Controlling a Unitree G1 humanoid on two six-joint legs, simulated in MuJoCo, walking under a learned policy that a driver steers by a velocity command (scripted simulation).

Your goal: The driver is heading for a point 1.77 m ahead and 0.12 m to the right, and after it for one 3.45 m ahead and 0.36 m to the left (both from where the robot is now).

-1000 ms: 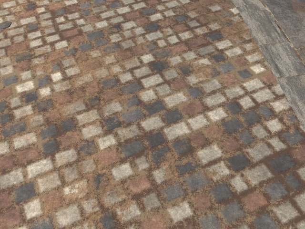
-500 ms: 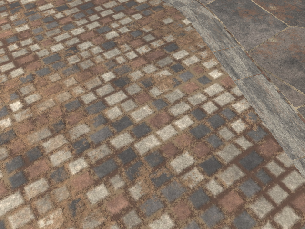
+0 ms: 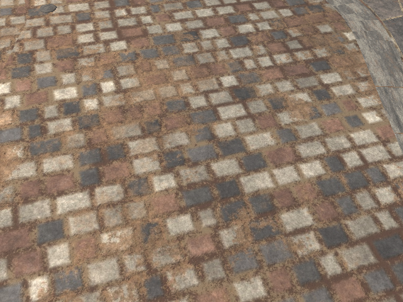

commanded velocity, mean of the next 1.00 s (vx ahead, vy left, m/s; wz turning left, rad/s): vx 0.05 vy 0.00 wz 0.02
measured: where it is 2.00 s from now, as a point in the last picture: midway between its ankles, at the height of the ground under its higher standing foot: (246, 280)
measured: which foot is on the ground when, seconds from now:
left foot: down 0.00-0.26, up 0.28-0.54, down 0.56-0.90, up 0.92-1.00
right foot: up 0.00-0.24, down 0.26-0.60, up 0.62-0.90, down 0.92-1.00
